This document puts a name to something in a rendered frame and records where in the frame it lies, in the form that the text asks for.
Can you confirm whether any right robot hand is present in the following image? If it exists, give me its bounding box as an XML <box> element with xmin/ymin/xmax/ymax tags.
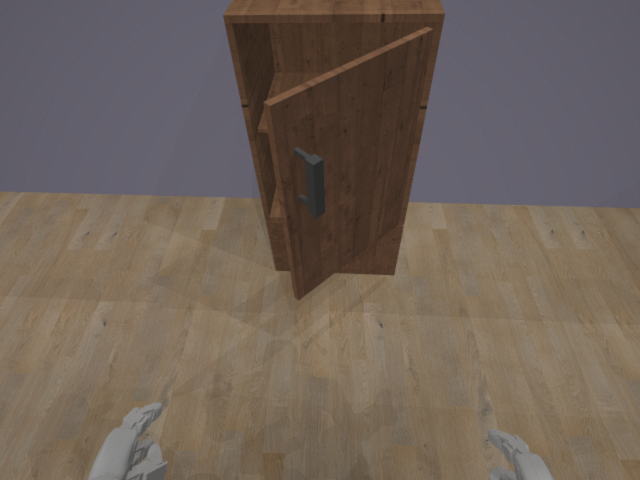
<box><xmin>488</xmin><ymin>429</ymin><xmax>554</xmax><ymax>480</ymax></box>

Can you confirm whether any handle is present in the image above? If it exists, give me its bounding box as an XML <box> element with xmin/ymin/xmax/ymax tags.
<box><xmin>294</xmin><ymin>147</ymin><xmax>325</xmax><ymax>218</ymax></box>

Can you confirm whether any left robot hand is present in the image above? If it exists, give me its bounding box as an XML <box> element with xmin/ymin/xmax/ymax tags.
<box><xmin>88</xmin><ymin>402</ymin><xmax>168</xmax><ymax>480</ymax></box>

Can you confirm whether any cupboard door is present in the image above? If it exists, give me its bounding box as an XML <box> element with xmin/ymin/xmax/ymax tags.
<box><xmin>263</xmin><ymin>27</ymin><xmax>434</xmax><ymax>301</ymax></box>

